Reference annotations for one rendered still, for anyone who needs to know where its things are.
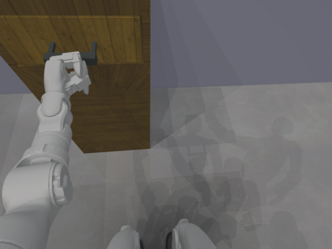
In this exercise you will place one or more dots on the left robot shin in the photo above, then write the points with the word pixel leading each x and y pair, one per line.
pixel 126 228

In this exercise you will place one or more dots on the right robot thigh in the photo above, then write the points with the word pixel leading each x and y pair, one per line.
pixel 190 236

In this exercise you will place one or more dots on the handle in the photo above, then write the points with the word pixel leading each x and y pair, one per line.
pixel 89 57

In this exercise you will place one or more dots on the robot left hand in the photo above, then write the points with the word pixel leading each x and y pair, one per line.
pixel 56 78

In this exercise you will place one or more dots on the left robot forearm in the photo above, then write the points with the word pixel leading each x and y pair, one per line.
pixel 53 137

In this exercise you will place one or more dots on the robot left upper arm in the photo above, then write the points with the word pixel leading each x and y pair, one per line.
pixel 33 196

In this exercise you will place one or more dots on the drawer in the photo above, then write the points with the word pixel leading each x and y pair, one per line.
pixel 27 38

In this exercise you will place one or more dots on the cabinet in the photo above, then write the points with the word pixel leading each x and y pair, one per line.
pixel 115 114

